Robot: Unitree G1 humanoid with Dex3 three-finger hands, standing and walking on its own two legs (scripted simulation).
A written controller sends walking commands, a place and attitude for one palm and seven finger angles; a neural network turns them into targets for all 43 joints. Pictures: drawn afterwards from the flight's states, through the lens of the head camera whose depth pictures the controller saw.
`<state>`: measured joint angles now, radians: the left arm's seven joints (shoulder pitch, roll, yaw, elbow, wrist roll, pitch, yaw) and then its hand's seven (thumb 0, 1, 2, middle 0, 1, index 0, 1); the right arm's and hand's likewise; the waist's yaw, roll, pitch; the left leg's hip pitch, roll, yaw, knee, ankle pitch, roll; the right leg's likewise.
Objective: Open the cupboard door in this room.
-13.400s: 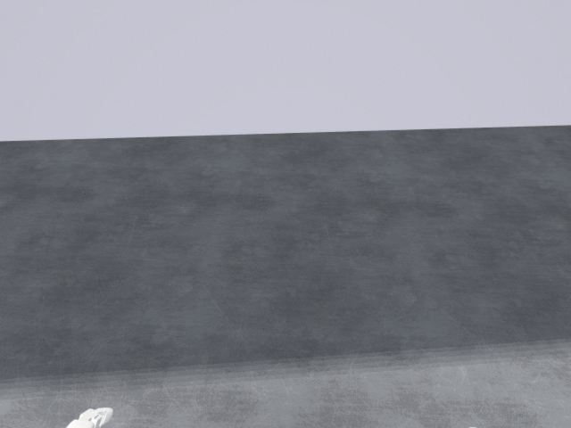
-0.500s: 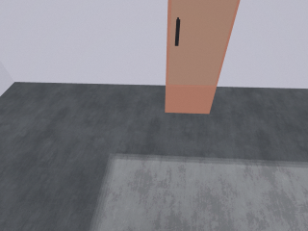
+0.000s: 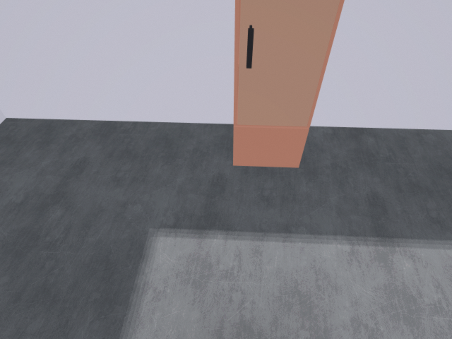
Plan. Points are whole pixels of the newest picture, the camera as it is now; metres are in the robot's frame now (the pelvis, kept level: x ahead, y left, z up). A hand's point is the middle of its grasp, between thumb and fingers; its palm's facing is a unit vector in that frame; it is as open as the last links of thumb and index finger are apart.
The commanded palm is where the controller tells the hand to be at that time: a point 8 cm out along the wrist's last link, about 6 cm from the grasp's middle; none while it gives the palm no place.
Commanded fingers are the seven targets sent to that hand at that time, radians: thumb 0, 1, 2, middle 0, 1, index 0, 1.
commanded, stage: stand and wait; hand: left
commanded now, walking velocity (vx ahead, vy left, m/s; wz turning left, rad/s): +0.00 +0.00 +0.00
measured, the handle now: (249, 46) +1.18 -0.03 -0.01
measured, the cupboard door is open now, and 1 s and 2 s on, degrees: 0 0 0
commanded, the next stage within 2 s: look at it before walking up in 0.06 s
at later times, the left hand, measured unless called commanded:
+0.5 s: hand out of the picture -0.04 +0.15 -0.17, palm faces +0.06 -0.98 -0.18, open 7.4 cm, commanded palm none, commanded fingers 0.00 0.90 0.90 -0.20 -0.30 -0.20 -0.30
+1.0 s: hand out of the picture -0.01 +0.18 -0.18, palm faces +0.00 -0.98 -0.19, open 7.4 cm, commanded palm none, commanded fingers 0.00 0.90 0.90 -0.20 -0.30 -0.20 -0.30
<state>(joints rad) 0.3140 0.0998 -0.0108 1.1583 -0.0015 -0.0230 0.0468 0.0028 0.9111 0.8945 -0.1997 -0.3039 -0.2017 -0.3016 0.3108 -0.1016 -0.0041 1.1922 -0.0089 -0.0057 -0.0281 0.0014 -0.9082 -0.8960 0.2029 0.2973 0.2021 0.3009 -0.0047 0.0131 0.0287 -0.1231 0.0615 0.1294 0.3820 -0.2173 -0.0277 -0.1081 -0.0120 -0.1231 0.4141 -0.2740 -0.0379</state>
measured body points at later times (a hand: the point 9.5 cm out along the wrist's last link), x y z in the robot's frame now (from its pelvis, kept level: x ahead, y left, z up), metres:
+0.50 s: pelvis -0.01 -0.01 +0.00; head +0.00 -0.02 +0.45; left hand -0.04 +0.20 -0.16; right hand -0.03 -0.21 -0.17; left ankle -0.01 +0.13 -0.74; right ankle -0.03 -0.08 -0.74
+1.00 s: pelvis -0.02 +0.01 -0.01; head +0.01 +0.01 +0.44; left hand +0.00 +0.24 -0.17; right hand -0.02 -0.21 -0.17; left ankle -0.01 +0.13 -0.74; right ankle -0.03 -0.08 -0.74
